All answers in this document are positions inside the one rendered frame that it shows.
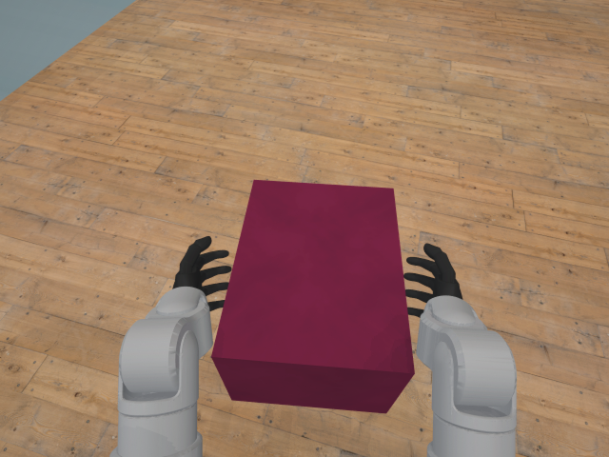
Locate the right robot forearm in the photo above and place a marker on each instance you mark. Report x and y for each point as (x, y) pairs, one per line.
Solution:
(474, 382)

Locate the left robot hand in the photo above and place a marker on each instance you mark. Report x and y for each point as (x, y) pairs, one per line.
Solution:
(190, 274)

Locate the carton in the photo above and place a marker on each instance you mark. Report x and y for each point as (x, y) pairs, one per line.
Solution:
(315, 313)

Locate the left robot forearm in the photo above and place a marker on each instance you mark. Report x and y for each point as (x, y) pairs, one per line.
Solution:
(158, 382)

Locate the right robot hand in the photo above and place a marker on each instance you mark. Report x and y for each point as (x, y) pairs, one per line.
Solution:
(444, 283)

